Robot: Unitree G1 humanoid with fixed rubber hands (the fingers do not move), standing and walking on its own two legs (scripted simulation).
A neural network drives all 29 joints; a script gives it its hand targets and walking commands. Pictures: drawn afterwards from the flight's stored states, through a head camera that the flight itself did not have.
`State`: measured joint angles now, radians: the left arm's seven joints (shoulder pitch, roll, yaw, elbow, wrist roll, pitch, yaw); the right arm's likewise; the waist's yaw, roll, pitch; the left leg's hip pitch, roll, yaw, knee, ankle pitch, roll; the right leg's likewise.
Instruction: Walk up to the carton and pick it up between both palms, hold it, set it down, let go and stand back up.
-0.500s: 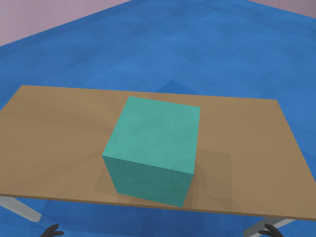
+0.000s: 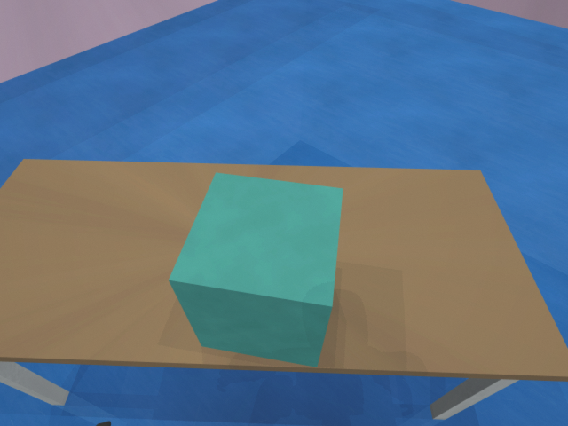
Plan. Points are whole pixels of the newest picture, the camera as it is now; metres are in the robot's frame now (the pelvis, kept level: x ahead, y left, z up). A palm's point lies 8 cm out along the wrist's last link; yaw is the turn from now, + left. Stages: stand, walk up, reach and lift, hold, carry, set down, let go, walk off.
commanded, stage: walk up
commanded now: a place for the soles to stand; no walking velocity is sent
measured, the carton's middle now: (267, 272) +0.38 +0.04 -0.07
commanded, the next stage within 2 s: reach and lift in 1.04 s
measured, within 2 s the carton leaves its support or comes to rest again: neither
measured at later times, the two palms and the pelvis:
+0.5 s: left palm out of the picture +0.10 +0.32 -0.11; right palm out of the picture +0.06 -0.28 -0.12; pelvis +0.01 +0.02 +0.00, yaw -1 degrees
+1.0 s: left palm out of the picture +0.10 +0.32 -0.12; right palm out of the picture +0.07 -0.29 -0.12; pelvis +0.02 +0.02 +0.00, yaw -2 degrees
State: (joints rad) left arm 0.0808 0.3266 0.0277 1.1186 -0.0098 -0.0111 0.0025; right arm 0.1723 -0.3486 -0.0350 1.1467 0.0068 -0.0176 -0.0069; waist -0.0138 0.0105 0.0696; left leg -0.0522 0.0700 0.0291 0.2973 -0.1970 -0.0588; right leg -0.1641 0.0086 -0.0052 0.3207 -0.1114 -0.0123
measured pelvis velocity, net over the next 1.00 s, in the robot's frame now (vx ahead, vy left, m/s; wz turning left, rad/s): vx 0.02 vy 0.02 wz -0.03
